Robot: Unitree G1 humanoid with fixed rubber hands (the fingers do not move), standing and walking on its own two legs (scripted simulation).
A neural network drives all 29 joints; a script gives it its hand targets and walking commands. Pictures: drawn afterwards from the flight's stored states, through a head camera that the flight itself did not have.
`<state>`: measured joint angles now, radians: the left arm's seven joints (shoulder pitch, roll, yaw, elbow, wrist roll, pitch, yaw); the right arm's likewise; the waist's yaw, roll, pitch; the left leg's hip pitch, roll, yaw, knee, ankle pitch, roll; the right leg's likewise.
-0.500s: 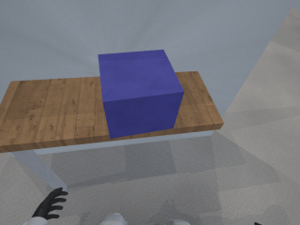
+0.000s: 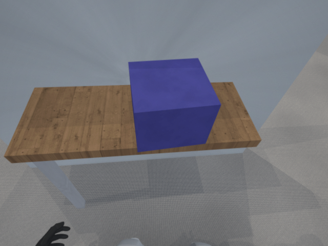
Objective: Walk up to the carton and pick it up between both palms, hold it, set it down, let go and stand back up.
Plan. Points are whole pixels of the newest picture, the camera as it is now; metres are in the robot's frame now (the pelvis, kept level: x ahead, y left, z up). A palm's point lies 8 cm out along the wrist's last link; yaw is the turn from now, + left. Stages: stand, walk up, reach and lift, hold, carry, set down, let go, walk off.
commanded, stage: walk up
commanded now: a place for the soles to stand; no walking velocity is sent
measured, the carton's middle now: (168, 104) +0.52 +0.01 +0.01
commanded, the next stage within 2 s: none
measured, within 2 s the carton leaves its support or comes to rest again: neither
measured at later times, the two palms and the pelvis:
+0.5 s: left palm out of the picture +0.11 +0.26 -0.07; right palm out of the picture +0.08 -0.35 -0.07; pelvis +0.00 -0.05 +0.00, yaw +0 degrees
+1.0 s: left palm (52, 241) +0.15 +0.28 -0.10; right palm out of the picture +0.12 -0.33 -0.04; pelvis +0.04 -0.02 +0.00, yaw +1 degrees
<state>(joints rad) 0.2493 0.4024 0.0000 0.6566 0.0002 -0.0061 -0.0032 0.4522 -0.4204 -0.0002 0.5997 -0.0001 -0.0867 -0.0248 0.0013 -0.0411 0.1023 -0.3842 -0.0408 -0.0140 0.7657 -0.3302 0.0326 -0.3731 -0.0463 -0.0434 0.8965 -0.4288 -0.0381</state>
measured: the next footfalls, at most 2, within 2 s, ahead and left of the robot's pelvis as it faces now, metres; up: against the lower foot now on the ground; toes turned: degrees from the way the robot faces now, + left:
right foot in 0.38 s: +0.05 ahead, -0.14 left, +0.00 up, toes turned -3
left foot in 0.80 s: +0.12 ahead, +0.10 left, +0.00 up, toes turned +0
